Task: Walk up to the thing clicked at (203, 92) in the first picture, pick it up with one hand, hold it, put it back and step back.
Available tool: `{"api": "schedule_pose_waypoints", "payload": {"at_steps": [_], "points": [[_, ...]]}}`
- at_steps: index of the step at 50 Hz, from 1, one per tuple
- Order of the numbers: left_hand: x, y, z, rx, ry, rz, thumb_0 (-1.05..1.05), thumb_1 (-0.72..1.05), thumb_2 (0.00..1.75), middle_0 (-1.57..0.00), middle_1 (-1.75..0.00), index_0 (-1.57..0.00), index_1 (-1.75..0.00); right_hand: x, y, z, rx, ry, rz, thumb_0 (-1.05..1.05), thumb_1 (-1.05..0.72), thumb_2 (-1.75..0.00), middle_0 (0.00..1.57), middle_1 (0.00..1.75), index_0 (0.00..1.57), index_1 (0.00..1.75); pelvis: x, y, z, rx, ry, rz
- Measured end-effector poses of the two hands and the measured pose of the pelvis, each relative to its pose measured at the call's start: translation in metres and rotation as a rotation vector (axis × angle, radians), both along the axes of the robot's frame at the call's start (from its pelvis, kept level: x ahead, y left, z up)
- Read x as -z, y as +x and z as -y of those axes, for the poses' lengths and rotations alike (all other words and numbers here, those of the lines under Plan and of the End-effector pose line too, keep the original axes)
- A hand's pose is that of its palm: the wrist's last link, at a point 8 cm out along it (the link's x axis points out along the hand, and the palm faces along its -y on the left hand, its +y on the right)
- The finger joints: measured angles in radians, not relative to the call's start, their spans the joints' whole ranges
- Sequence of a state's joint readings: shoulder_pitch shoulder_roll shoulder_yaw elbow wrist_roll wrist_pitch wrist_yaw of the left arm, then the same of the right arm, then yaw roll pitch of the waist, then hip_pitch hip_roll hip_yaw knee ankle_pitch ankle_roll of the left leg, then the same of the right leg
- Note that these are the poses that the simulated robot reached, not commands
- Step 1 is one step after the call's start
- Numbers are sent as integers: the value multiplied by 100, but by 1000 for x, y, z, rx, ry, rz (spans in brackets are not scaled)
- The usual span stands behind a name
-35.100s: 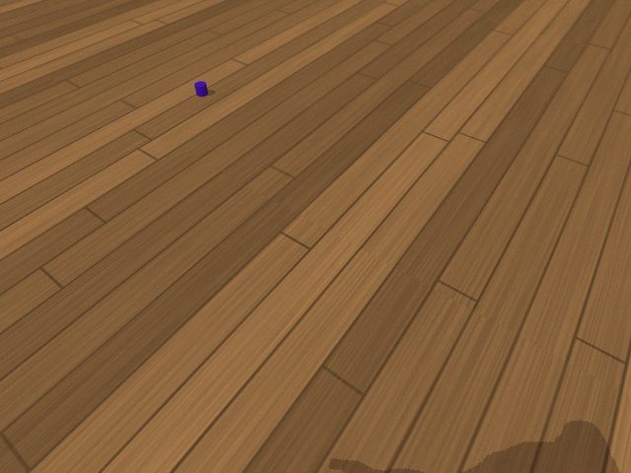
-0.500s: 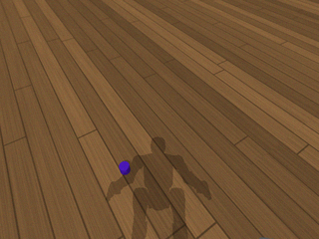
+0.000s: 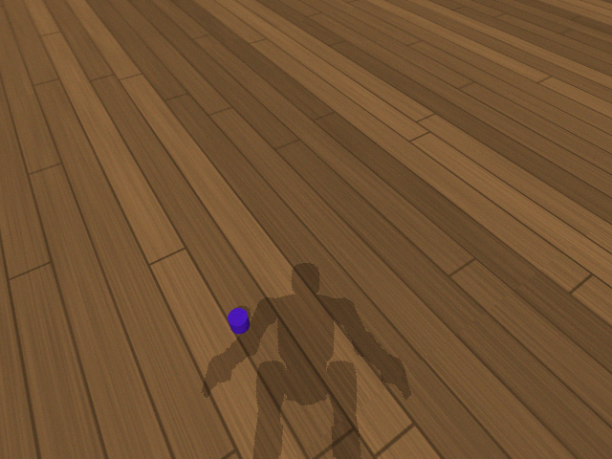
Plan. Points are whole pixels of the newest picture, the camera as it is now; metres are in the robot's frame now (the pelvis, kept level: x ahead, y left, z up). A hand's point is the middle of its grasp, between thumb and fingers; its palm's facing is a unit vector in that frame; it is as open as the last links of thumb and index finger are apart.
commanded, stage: stand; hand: left
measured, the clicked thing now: (238, 321) +0.66 +0.24 -0.75
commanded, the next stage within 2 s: walk up in 0.16 s
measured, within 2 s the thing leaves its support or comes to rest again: neither
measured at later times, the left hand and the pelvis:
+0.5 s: hand out of the picture +0.08 +0.33 -0.18, palm faces +0.00 -0.93 -0.37, open 7.4 cm; pelvis +0.07 +0.05 -0.02, yaw +1 degrees
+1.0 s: hand (147, 361) +0.30 +0.28 -0.16, palm faces -0.04 -0.94 -0.35, open 7.4 cm; pelvis +0.18 +0.04 -0.03, yaw +1 degrees
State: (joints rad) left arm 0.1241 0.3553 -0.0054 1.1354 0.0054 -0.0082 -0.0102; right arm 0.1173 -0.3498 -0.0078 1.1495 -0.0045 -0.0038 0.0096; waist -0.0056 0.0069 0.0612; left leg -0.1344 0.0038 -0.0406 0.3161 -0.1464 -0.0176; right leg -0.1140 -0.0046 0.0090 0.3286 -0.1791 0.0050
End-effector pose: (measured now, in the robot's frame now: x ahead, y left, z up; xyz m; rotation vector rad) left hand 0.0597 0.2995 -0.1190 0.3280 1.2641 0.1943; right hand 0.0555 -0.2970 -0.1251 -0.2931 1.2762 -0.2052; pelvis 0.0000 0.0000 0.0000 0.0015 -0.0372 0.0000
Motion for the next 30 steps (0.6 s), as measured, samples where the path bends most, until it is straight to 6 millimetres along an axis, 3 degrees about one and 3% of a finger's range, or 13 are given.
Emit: {"api": "schedule_pose_waypoints", "payload": {"at_steps": [12, 16, 21, 25, 30], "points": [[-3, 13, 0, -10, -12, 65, 1, 90, 90, -21, -30, -20, -30, -3, 18, 6, -27, 0, 33, 0, -90, -90, 20, 30, 20, 30, 2, 13, 1, -9, -9, -3], [-4, 5, -18, -47, 4, 77, 0, 90, 90, -21, -30, -21, -30, -7, 34, 8, -55, -28, 28, 0, -90, -90, 20, 30, 20, 30, 4, 26, -10, -20, -22, 0], [5, 1, -54, -65, 16, 7, 1, 90, 90, -21, -30, -20, -30, -14, 63, -3, -75, -63, 56, 1, -90, -90, 20, 30, 20, 30, 12, 51, -32, -35, -35, 10], [18, 20, -78, -51, 26, -37, 1, 90, 90, -20, -30, -20, -30, -14, 77, -18, -54, -90, 100, 0, -90, -90, 20, 30, 20, 30, 22, 72, -49, -18, -3, 22], [11, 64, -84, -4, 13, -10, 1, 91, 90, -20, -30, -20, -30, -22, 81, -34, -22, -76, 90, 0, -90, -90, 20, 30, 20, 30, 13, 99, -54, -4, -1, 24]]}}
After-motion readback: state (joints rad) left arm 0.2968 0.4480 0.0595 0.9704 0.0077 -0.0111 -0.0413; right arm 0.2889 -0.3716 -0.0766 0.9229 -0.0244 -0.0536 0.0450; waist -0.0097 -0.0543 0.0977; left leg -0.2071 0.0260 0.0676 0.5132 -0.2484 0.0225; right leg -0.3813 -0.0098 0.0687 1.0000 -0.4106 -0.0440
